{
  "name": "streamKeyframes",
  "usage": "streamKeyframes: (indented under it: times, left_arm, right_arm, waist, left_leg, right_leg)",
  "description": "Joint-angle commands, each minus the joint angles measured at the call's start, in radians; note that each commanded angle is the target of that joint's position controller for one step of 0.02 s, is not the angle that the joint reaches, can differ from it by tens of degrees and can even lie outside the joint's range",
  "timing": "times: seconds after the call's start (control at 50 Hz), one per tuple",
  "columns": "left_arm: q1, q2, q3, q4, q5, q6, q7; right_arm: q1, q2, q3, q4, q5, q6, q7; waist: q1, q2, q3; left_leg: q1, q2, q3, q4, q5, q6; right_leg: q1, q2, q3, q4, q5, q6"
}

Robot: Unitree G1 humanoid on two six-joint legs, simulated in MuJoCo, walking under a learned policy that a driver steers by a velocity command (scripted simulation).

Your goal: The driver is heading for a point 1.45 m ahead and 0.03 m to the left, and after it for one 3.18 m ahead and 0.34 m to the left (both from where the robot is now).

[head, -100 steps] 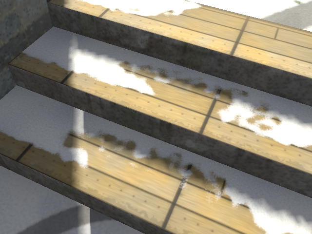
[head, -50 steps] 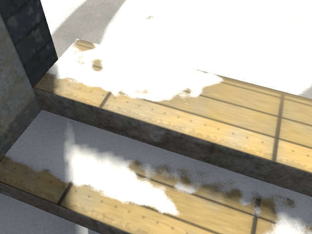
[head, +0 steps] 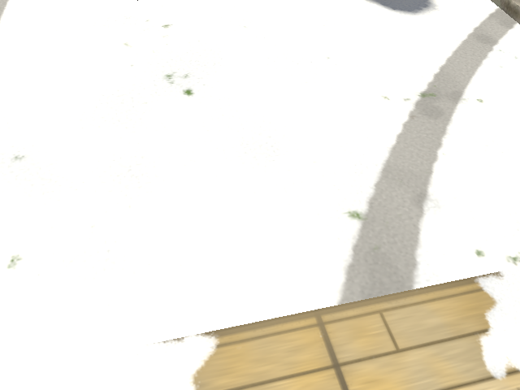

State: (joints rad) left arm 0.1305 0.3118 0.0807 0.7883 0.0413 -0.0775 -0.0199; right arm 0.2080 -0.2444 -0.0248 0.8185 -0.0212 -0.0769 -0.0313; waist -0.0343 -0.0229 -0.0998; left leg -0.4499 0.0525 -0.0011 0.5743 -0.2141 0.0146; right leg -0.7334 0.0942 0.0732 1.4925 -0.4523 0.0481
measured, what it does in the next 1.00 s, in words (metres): walks ahead: right foot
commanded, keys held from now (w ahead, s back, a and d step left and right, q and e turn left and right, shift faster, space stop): e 0.06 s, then no key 0.46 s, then w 0.48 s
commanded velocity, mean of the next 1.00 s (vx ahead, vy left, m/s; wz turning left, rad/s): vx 0.15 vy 0.00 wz -0.18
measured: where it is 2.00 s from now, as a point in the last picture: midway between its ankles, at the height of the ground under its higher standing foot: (295, 311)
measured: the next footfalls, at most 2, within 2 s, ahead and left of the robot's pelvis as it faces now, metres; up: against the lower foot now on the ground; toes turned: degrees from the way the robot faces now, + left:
right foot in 0.18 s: +0.07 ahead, -0.12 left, +0.00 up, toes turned -10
left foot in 1.24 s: +0.42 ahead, +0.04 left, +0.14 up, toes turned -6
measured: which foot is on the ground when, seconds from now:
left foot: down 0.00-0.86, up 0.88-1.00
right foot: up 0.00-0.16, down 0.18-1.00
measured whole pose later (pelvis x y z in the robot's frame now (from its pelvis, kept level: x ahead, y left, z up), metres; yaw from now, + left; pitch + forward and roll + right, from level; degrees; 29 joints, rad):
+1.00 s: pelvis +0.12 -0.04 +0.00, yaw -10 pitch +3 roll +0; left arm 0.47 0.21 0.04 0.92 0.10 -0.09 -0.04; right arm 0.21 -0.22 -0.03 0.75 -0.07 -0.06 0.05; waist 0.04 0.01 -0.07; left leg -0.78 -0.08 -0.05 1.87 -0.46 0.20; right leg -0.16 0.03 -0.07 0.45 -0.35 -0.07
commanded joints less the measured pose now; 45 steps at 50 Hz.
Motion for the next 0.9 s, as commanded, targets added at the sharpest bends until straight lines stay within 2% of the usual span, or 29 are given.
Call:
streamKeyframes:
  times: [0.02, 0.04, 0.06, 0.12, 0.16, 0.18, 0.2, 0.22, 0.24, 0.26, 0.28, 0.3, 0.32, 0.34, 0.36, 0.38, 0.4, 0.42, 0.46, 0.54, 0.6, 0.66, 0.74, 0.78, 0.82, 0.84, 0.86, 0.88, 0.9]
  left_arm:
    - [0.055, -0.066, -0.039, -0.069, 0.003, 0.021, -0.045]
    - [0.048, -0.057, -0.040, -0.075, -0.013, 0.019, -0.066]
    - [0.020, -0.041, -0.040, -0.092, -0.013, 0.015, -0.081]
    - [0.015, -0.018, -0.042, -0.120, -0.018, 0.001, -0.089]
    - [0.073, -0.018, -0.037, -0.104, -0.048, -0.014, -0.078]
    - [0.096, -0.002, -0.024, -0.086, -0.064, -0.031, -0.064]
    - [0.095, 0.053, -0.001, -0.107, -0.047, -0.054, -0.043]
    - [0.014, 0.188, 0.021, -0.171, -0.061, -0.066, -0.039]
    - [-0.028, 0.105, 0.012, -0.186, -0.047, -0.068, -0.051]
    - [-0.074, 0.108, 0.017, -0.185, -0.042, -0.062, -0.061]
    - [-0.154, 0.107, 0.025, -0.216, -0.050, -0.056, -0.067]
    - [-0.212, 0.078, 0.018, -0.234, -0.061, -0.048, -0.071]
    - [-0.220, 0.046, 0.009, -0.233, -0.064, -0.035, -0.073]
    - [-0.194, 0.018, 0.000, -0.219, -0.065, -0.017, -0.078]
    - [-0.151, -0.015, -0.007, -0.204, -0.059, -0.001, -0.083]
    - [-0.079, -0.056, -0.015, -0.194, -0.054, 0.003, -0.082]
    - [0.000, -0.036, -0.006, -0.168, -0.046, -0.003, -0.077]
    - [-0.021, 0.013, 0.009, -0.163, -0.045, -0.005, -0.074]
    - [-0.076, 0.028, 0.014, -0.165, -0.044, -0.010, -0.069]
    - [-0.112, -0.010, 0.003, -0.160, -0.055, -0.016, -0.062]
    - [-0.077, 0.057, 0.032, -0.141, -0.035, -0.004, -0.038]
    - [-0.094, 0.020, 0.023, -0.146, -0.027, -0.007, -0.010]
    - [-0.008, -0.008, 0.024, -0.121, 0.001, 0.002, -0.003]
    - [0.043, -0.005, 0.028, -0.108, -0.001, -0.008, -0.001]
    - [0.108, -0.027, 0.024, -0.080, -0.003, -0.029, -0.010]
    - [0.163, -0.023, 0.027, -0.056, -0.001, -0.044, -0.014]
    - [0.235, 0.035, 0.043, -0.031, 0.001, -0.055, -0.009]
    - [0.413, 0.096, 0.056, -0.005, 0.008, -0.053, -0.003]
    - [0.569, 0.113, 0.054, 0.039, 0.030, -0.055, -0.002]
  right_arm:
    - [-0.264, -0.102, -0.024, -0.177, 0.003, -0.030, -0.054]
    - [-0.246, -0.145, -0.038, -0.176, 0.007, -0.034, -0.061]
    - [-0.203, -0.177, -0.051, -0.172, 0.014, -0.037, -0.063]
    - [-0.130, -0.215, -0.069, -0.149, 0.014, -0.034, -0.027]
    - [-0.181, -0.183, -0.055, -0.136, 0.024, -0.028, 0.014]
    - [-0.144, -0.103, -0.025, -0.114, 0.030, -0.027, 0.042]
    - [-0.003, -0.030, -0.008, -0.074, 0.022, -0.022, 0.060]
    - [0.145, -0.016, -0.011, -0.109, 0.035, -0.030, 0.042]
    - [0.076, -0.113, -0.033, -0.107, 0.049, -0.032, 0.026]
    - [-0.007, -0.129, -0.041, -0.126, 0.039, -0.015, 0.017]
    - [-0.017, -0.136, -0.048, -0.129, 0.024, -0.003, 0.007]
    - [0.011, -0.123, -0.048, -0.116, 0.017, -0.002, 0.006]
    - [0.027, -0.083, -0.033, -0.117, 0.013, -0.008, 0.018]
    - [0.012, -0.052, -0.021, -0.125, 0.029, -0.016, 0.028]
    - [-0.007, -0.041, -0.013, -0.144, 0.039, -0.025, 0.036]
    - [-0.056, -0.061, -0.005, -0.167, 0.053, -0.031, 0.052]
    - [-0.093, -0.064, -0.001, -0.165, 0.055, -0.031, 0.077]
    - [-0.090, -0.078, -0.008, -0.156, 0.050, -0.029, 0.094]
    - [-0.100, -0.083, -0.016, -0.160, 0.036, -0.023, 0.105]
    - [-0.032, -0.055, -0.007, -0.142, 0.028, -0.013, 0.097]
    - [0.019, -0.101, -0.028, -0.139, 0.006, -0.010, 0.079]
    - [0.030, -0.084, -0.025, -0.150, 0.000, -0.027, 0.056]
    - [0.041, -0.102, -0.035, -0.154, 0.008, -0.030, 0.030]
    - [-0.011, -0.110, -0.035, -0.160, 0.006, -0.010, 0.020]
    - [-0.025, -0.107, -0.034, -0.151, -0.017, 0.024, 0.025]
    - [-0.010, -0.090, -0.033, -0.148, -0.028, 0.038, 0.033]
    - [-0.019, -0.055, -0.027, -0.170, -0.040, 0.045, 0.052]
    - [-0.047, -0.020, -0.016, -0.190, -0.051, 0.040, 0.074]
    - [-0.087, -0.031, -0.020, -0.173, -0.035, 0.018, 0.088]
  waist:
    - [0.098, 0.051, -0.070]
    - [0.084, 0.060, -0.052]
    - [0.048, 0.091, -0.049]
    - [0.021, 0.124, -0.038]
    - [0.072, 0.098, -0.033]
    - [0.077, 0.084, -0.058]
    - [0.022, 0.014, -0.128]
    - [-0.085, -0.201, -0.215]
    - [-0.031, -0.093, -0.147]
    - [-0.029, -0.075, -0.103]
    - [-0.056, -0.089, -0.061]
    - [-0.075, -0.104, -0.045]
    - [-0.081, -0.045, -0.025]
    - [-0.071, -0.010, -0.004]
    - [-0.045, -0.018, -0.010]
    - [0.021, 0.022, -0.018]
    - [0.076, 0.040, -0.005]
    - [0.062, 0.036, 0.010]
    - [0.038, 0.027, 0.028]
    - [0.009, -0.001, 0.031]
    - [0.008, 0.005, 0.097]
    - [-0.009, 0.044, 0.096]
    - [0.005, 0.153, 0.108]
    - [0.041, 0.142, 0.144]
    - [0.056, 0.109, 0.130]
    - [0.067, 0.065, 0.122]
    - [0.084, -0.076, 0.115]
    - [0.162, -0.204, 0.049]
    - [0.233, -0.207, 0.104]
  left_leg:
    - [0.038, 0.126, -0.100, -0.313, 0.178, 0.164]
    - [0.043, 0.099, -0.034, -0.317, 0.163, 0.132]
    - [0.083, 0.104, -0.011, -0.305, 0.178, 0.124]
    - [0.179, 0.237, -0.125, -0.233, 0.314, 0.196]
    - [0.159, 0.245, -0.122, -0.146, 0.304, 0.184]
    - [0.105, 0.212, -0.089, -0.095, 0.291, 0.127]
    - [0.087, 0.129, 0.022, 0.029, 0.196, 0.025]
    - [-0.033, -0.012, 0.113, 0.168, -0.239, -0.083]
    - [-0.056, -0.023, 0.063, 0.231, -0.299, -0.134]
    - [0.035, -0.010, 0.065, 0.236, -0.273, -0.132]
    - [0.091, -0.009, 0.072, 0.241, -0.228, -0.124]
    - [0.131, -0.006, 0.063, 0.240, -0.167, -0.115]
    - [0.173, 0.010, 0.053, 0.138, -0.068, -0.092]
    - [0.195, 0.007, 0.055, -0.012, 0.046, -0.062]
    - [0.219, 0.019, 0.039, -0.046, 0.142, -0.034]
    - [0.223, 0.049, 0.010, -0.043, 0.248, 0.024]
    - [0.153, 0.059, -0.019, -0.062, 0.174, 0.069]
    - [0.103, 0.049, -0.010, -0.077, 0.078, 0.057]
    - [0.132, 0.027, 0.012, -0.063, 0.028, 0.022]
    - [0.187, 0.026, 0.018, -0.068, -0.061, 0.021]
    - [0.165, 0.031, -0.013, -0.101, -0.336, 0.084]
    - [0.210, 0.086, -0.105, -0.178, -0.395, 0.167]
    - [0.314, 0.262, -0.313, -0.351, -0.384, 0.280]
    - [0.228, 0.244, -0.243, -0.355, -0.343, 0.241]
    - [0.189, 0.187, -0.149, -0.286, -0.261, 0.223]
    - [0.166, 0.136, -0.083, -0.182, -0.204, 0.213]
    - [0.052, 0.015, 0.045, 0.068, -0.114, 0.148]
    - [-0.200, -0.107, 0.071, 0.359, -0.208, 0.071]
    - [-0.515, -0.142, -0.032, 0.828, -0.414, 0.064]
  right_leg:
    - [0.115, -0.101, -0.114, -0.112, 0.051, 0.032]
    - [0.177, -0.106, -0.149, -0.271, 0.035, 0.050]
    - [0.204, -0.113, -0.162, -0.377, 0.031, 0.058]
    - [0.258, -0.156, -0.105, -0.687, 0.096, 0.020]
    - [0.410, -0.139, -0.118, -0.992, 0.361, -0.033]
    - [0.563, -0.119, -0.134, -1.083, 0.532, -0.062]
    - [0.689, -0.182, -0.076, -1.053, 0.922, -0.151]
    - [0.794, -0.431, 0.247, -1.038, 1.256, -0.417]
    - [0.694, -0.469, 0.266, -1.027, 1.144, -0.434]
    - [0.548, -0.385, 0.156, -1.036, 0.922, -0.341]
    - [0.453, -0.333, 0.111, -1.049, 0.784, -0.286]
    - [0.403, -0.327, 0.099, -1.031, 0.757, -0.266]
    - [0.377, -0.312, 0.086, -1.003, 0.669, -0.240]
    - [0.383, -0.281, 0.088, -0.990, 0.530, -0.213]
    - [0.388, -0.256, 0.105, -0.979, 0.376, -0.180]
    - [0.387, -0.195, 0.053, -0.965, 0.250, -0.128]
    - [0.440, -0.159, -0.006, -0.967, 0.231, -0.100]
    - [0.472, -0.147, -0.028, -0.953, 0.233, -0.095]
    - [0.421, -0.148, -0.022, -0.966, 0.231, -0.108]
    - [0.363, -0.158, 0.006, -1.018, 0.141, -0.123]
    - [0.302, -0.159, 0.040, -1.080, -0.130, -0.182]
    - [0.289, -0.161, 0.044, -1.073, -0.100, -0.226]
    - [0.284, -0.088, -0.119, -0.841, 0.055, -0.174]
    - [0.413, -0.094, -0.134, -0.904, 0.062, -0.188]
    - [0.568, -0.091, -0.153, -0.999, 0.121, -0.200]
    - [0.624, -0.104, -0.136, -1.027, 0.144, -0.214]
    - [0.688, -0.206, 0.068, -1.081, 0.216, -0.311]
    - [0.935, -0.366, 0.407, -1.213, 0.362, -0.468]
    - [1.068, -0.510, 0.564, -1.258, 0.427, -0.546]
Keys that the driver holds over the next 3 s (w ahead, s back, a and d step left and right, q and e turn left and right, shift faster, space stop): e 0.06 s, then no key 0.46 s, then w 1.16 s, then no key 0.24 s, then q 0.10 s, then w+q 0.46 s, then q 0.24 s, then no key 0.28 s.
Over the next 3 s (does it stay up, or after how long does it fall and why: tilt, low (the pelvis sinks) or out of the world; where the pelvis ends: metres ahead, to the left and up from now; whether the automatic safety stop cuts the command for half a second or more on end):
stays up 0.93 -0.09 0.15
